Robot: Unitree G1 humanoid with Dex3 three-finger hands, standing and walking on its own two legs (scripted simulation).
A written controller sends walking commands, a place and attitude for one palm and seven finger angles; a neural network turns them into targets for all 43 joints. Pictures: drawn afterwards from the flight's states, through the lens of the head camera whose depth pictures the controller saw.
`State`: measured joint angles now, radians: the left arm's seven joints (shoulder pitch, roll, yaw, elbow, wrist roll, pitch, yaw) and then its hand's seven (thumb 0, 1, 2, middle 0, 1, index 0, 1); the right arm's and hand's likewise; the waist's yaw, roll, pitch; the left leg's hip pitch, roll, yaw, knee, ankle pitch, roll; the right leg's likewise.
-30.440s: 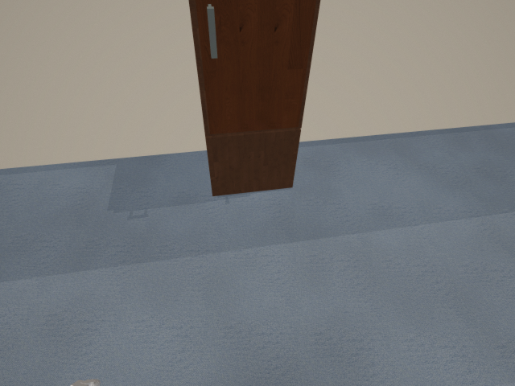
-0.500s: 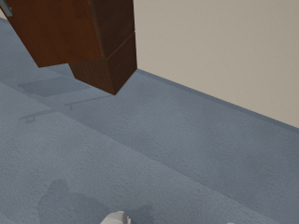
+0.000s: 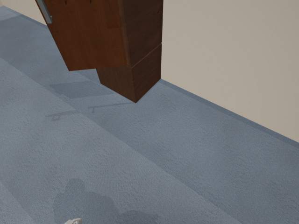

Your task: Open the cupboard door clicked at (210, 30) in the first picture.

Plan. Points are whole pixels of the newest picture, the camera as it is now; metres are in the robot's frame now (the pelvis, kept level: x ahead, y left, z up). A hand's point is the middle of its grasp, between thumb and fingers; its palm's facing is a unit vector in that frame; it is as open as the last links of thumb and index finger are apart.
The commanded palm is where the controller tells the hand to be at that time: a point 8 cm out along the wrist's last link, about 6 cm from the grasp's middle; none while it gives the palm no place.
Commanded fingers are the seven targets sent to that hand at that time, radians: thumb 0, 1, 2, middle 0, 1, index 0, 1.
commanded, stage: turn to face it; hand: left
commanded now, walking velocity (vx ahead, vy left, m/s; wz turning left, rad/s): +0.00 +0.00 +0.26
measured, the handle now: (43, 5) +1.03 +0.58 +0.10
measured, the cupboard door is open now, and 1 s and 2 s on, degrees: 43 43 43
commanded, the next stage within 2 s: take the last steps up to it in 0.02 s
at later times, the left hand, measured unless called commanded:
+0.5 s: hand out of the picture -0.06 +0.22 -0.18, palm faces +0.29 -0.94 -0.20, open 7.4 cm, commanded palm none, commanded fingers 0.00 0.90 0.90 -0.20 -0.30 -0.20 -0.30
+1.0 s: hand (78, 177) +0.28 +0.27 -0.15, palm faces +0.22 -0.95 -0.21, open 7.4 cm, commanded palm none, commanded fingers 0.00 0.90 0.90 -0.20 -0.30 -0.20 -0.30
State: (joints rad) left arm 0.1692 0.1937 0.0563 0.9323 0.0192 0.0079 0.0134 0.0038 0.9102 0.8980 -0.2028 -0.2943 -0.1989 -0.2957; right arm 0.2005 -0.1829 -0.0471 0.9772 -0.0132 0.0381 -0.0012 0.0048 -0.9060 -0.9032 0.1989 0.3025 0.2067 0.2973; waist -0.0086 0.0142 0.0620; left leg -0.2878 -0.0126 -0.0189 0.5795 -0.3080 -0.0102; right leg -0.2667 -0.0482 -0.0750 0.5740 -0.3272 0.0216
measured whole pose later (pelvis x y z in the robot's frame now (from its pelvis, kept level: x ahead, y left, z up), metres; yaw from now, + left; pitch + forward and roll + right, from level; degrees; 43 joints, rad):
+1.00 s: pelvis +0.20 +0.07 +0.00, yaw +13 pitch -2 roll +2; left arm 0.12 0.14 0.05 0.97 0.02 -0.06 0.00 0.00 0.91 0.90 -0.20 -0.29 -0.20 -0.30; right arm 0.41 -0.15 -0.04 1.16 -0.01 0.00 0.00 0.01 -0.91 -0.90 0.20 0.30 0.20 0.30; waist -0.03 0.03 0.09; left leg -0.26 -0.01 0.05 1.07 -0.43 0.02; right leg -0.34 -0.05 -0.17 0.64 -0.28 -0.08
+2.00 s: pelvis +0.49 +0.24 +0.00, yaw +11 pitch +0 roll +0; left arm 0.09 0.15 0.02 1.01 0.02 -0.02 0.04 0.00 0.91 0.90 -0.20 -0.29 -0.20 -0.30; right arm 0.32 -0.13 -0.02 1.14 0.01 0.04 -0.03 0.00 -0.92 -0.90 0.20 0.30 0.20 0.30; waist -0.05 0.01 0.08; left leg -0.24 0.01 0.08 0.77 -0.55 -0.03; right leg -0.31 -0.05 -0.11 0.57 -0.26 -0.02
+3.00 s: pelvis +0.49 +0.21 +0.01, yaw +11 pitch -1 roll +0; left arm 0.28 0.13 0.01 1.14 0.00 -0.01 0.04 0.01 0.92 0.90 -0.20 -0.29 -0.20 -0.30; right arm 0.30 -0.12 -0.02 1.18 -0.01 0.02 -0.03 0.00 -0.91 -0.90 0.19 0.30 0.20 0.30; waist -0.02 0.00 0.05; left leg -0.20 0.08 0.04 0.44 -0.22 -0.07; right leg -0.07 0.01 -0.08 0.42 -0.34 -0.04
